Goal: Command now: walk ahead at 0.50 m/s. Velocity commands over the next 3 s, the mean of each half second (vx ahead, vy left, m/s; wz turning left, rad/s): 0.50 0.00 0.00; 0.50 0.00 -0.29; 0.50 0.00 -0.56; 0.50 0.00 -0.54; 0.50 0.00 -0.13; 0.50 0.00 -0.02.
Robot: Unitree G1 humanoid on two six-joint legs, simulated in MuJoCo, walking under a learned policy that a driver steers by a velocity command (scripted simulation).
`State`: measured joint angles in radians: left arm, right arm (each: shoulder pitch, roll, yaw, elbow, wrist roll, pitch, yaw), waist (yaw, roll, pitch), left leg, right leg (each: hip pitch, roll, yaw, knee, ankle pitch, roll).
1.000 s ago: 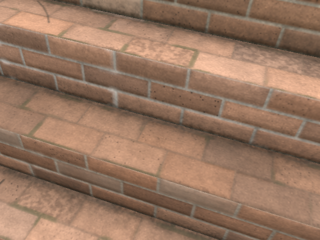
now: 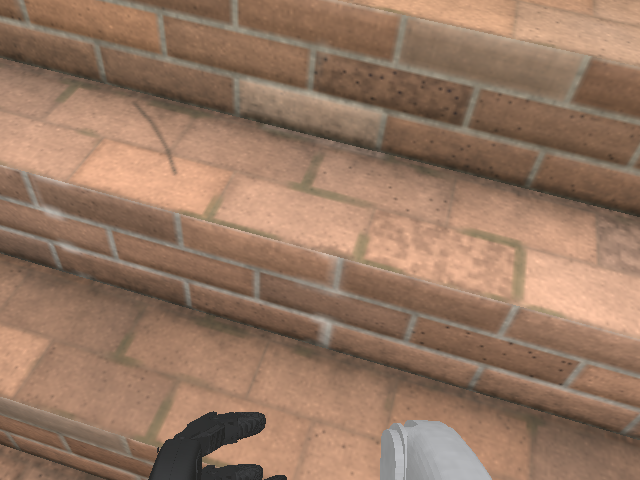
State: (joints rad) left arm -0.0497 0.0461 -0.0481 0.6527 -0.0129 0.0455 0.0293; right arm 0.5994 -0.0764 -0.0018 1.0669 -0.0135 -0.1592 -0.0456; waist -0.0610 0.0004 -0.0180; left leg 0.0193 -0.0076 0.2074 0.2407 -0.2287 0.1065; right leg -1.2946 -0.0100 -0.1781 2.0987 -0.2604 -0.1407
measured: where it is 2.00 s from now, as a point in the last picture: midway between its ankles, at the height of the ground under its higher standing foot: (207, 251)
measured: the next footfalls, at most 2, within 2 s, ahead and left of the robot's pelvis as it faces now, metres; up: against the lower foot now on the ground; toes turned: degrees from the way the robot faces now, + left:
right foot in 0.12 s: +0.19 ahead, -0.08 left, +0.22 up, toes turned -12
left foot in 0.60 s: +0.32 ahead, +0.26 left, +0.22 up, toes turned +5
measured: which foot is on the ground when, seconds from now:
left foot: down 0.00-0.10, up 0.12-0.58, down 0.60-1.00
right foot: up 0.00-0.10, down 0.12-0.60, up 0.62-1.00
